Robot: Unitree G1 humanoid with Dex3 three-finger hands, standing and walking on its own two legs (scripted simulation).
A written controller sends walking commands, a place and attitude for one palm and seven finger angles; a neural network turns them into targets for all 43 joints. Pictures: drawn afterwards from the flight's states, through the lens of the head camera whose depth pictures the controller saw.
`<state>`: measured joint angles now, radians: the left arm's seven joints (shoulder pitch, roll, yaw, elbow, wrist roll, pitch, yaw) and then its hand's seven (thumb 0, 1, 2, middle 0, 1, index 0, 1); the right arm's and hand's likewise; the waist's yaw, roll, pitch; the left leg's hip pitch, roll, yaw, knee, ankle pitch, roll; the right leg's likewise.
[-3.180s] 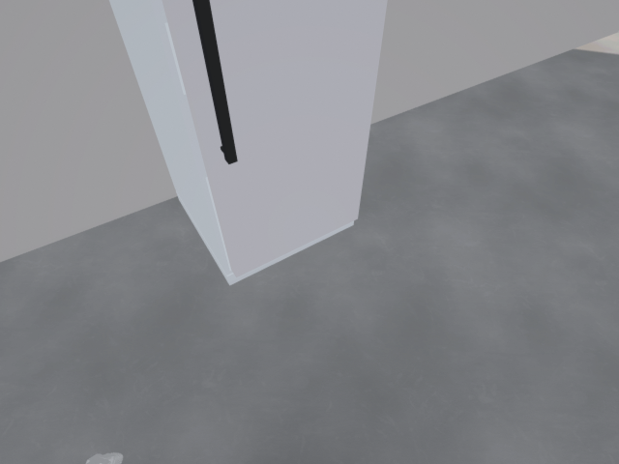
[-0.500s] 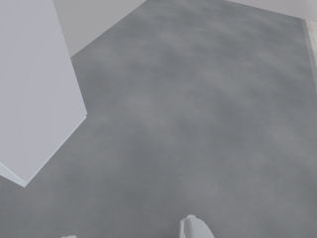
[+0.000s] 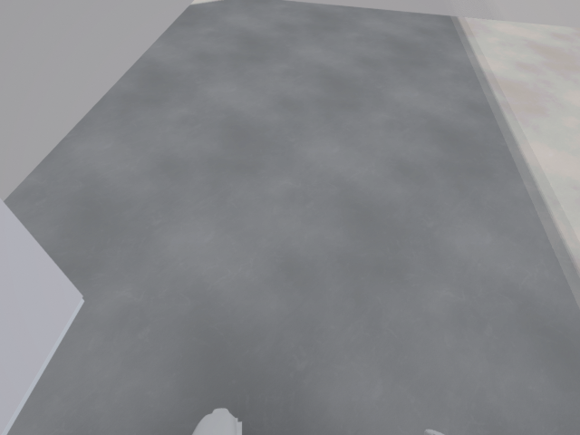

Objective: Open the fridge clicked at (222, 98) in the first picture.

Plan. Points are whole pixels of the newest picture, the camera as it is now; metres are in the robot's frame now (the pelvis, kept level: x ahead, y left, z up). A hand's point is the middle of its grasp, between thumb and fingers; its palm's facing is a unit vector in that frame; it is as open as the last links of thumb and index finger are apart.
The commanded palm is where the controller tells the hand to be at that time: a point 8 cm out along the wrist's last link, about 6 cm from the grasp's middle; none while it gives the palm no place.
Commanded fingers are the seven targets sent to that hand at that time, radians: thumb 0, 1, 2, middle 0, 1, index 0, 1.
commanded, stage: walk to a spot facing it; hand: left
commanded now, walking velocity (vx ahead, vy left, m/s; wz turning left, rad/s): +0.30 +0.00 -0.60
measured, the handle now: out of the picture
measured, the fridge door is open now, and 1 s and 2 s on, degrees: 0 0 0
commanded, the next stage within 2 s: turn to face it in 0.50 s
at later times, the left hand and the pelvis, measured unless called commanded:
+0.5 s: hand (204, 339) +0.30 +0.18 -0.17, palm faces -0.31 -0.93 -0.18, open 7.4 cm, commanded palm none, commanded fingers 0.00 0.90 0.90 -0.20 -0.30 -0.20 -0.30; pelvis +0.16 +0.02 +0.00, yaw -19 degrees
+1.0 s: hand (240, 307) +0.38 +0.12 -0.18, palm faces -0.25 -0.96 -0.13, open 7.3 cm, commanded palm none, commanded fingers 0.00 0.90 0.90 -0.20 -0.30 -0.20 -0.30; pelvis +0.23 +0.00 -0.01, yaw -15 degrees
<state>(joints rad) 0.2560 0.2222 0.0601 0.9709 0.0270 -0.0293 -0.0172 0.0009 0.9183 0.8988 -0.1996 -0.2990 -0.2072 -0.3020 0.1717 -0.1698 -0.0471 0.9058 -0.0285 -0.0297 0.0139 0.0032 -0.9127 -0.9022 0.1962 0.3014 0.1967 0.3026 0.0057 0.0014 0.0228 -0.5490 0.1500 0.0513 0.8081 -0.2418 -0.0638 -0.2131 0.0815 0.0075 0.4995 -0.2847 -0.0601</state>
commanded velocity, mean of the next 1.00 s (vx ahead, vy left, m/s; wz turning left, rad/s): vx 0.02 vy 0.00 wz -0.08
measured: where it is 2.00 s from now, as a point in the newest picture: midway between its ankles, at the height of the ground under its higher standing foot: outside the picture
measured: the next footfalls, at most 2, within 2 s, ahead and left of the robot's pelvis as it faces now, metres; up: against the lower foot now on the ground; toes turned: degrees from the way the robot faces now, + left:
left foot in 0.08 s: +0.17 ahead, +0.14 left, +0.00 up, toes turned +4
right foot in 0.56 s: +0.23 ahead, -0.12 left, +0.00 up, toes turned -28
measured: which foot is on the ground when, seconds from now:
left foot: up 0.00-0.06, down 0.08-0.56, up 0.58-0.98, down 1.00-1.00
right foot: down 0.00-0.08, up 0.10-0.54, down 0.56-1.00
